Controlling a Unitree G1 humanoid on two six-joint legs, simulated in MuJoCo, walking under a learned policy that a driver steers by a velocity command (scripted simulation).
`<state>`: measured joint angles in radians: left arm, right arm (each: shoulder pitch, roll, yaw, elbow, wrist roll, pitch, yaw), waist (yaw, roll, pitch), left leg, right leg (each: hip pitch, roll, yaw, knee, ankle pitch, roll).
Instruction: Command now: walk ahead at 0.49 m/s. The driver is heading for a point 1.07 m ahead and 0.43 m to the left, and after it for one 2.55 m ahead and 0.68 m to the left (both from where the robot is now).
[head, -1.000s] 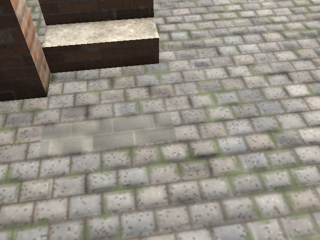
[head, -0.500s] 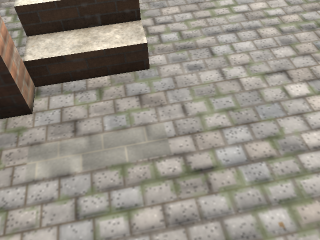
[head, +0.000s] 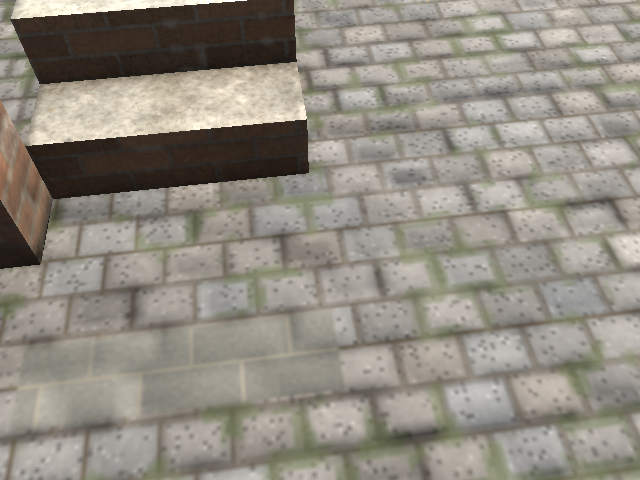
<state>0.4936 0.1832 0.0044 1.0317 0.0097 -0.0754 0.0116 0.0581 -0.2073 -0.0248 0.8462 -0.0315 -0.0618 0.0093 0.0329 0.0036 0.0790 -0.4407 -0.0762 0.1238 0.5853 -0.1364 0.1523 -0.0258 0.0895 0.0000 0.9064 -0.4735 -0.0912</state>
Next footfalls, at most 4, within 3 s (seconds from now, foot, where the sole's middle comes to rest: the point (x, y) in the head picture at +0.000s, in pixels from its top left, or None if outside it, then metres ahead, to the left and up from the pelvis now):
0.50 right None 0.45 -0.12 -0.75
1.04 left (271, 391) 0.63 0.16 -0.75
1.58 right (241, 249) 1.01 0.27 -0.75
1.98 left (191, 280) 0.91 0.38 -0.75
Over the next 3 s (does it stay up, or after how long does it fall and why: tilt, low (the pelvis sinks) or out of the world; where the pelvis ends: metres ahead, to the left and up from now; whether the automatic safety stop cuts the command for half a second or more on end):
stays up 0.90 0.27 0.03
